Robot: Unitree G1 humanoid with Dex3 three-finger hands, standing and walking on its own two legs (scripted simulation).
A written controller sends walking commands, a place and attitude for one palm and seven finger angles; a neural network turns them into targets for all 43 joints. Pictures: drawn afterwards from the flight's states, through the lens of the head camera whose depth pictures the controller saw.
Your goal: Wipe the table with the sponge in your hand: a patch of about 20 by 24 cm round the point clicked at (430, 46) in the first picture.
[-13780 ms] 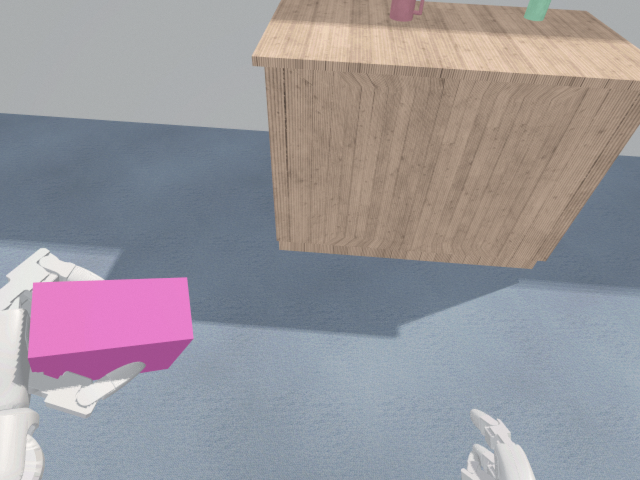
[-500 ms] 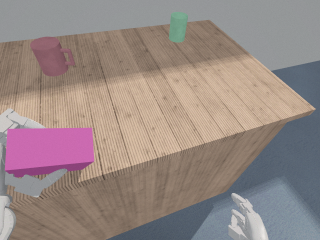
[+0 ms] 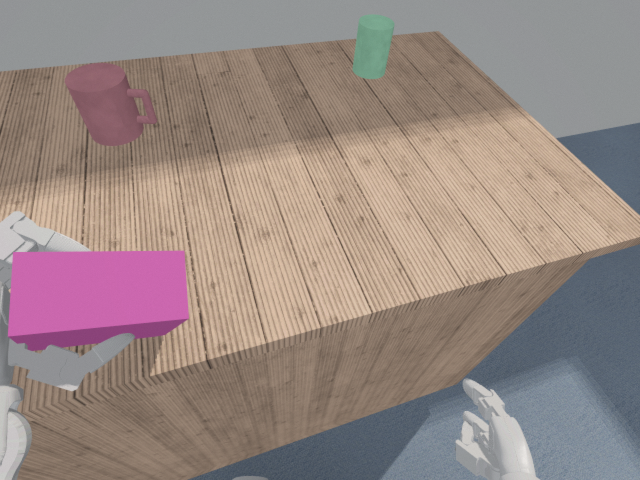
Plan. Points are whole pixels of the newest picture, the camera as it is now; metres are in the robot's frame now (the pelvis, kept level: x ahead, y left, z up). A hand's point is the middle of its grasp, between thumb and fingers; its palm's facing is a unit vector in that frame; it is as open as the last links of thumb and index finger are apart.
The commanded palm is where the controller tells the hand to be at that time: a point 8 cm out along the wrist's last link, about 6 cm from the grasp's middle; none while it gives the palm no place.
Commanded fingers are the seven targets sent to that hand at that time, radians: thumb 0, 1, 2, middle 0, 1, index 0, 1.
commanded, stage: come to a stop and stand still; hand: left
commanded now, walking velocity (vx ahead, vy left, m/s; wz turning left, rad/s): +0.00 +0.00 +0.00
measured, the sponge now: (128, 300) +0.24 +0.22 +0.14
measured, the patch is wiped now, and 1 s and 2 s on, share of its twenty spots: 0.05 0.05 0.05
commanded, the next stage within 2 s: look again from close up in 0.12 s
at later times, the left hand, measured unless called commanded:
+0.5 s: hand (75, 297) +0.23 +0.25 +0.16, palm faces +0.44 -0.82 -0.37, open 10.3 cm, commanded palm +0.17 +0.28 +0.18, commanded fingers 0.00 0.10 1.30 -1.20 -1.60 -1.20 -1.60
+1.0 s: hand (61, 304) +0.21 +0.24 +0.18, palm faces +0.46 -0.67 -0.59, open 10.3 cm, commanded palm +0.17 +0.27 +0.21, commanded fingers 0.00 0.10 1.30 -1.20 -1.60 -1.20 -1.60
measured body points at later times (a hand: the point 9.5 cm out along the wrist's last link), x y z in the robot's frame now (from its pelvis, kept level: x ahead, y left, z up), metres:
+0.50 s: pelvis +0.01 -0.01 +0.00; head +0.04 +0.01 +0.45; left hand +0.20 +0.29 +0.18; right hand +0.19 -0.23 -0.08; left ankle +0.05 +0.11 -0.74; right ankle +0.00 -0.17 -0.74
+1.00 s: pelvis -0.01 -0.04 -0.01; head -0.02 -0.05 +0.44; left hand +0.18 +0.28 +0.21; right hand +0.22 -0.23 -0.08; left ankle +0.05 +0.11 -0.74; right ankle +0.00 -0.17 -0.74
